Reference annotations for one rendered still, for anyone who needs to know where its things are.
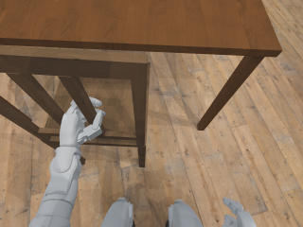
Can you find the chair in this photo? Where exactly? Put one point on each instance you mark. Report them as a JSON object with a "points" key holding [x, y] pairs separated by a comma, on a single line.
{"points": [[121, 81]]}

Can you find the table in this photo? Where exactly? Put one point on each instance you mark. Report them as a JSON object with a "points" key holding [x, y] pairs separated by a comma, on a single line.
{"points": [[212, 27]]}

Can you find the robot right shin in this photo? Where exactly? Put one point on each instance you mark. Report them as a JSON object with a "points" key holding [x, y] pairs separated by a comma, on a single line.
{"points": [[178, 201]]}

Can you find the robot left forearm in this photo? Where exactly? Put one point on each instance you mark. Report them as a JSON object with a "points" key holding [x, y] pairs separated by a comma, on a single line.
{"points": [[60, 195]]}

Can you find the robot right thigh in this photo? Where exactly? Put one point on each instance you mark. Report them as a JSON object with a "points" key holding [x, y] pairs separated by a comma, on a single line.
{"points": [[182, 215]]}

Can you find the right robot hand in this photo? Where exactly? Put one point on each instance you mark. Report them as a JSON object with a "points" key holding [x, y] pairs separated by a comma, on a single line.
{"points": [[244, 219]]}

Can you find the left robot hand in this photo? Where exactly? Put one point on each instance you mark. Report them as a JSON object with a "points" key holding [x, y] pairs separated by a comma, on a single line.
{"points": [[73, 123]]}

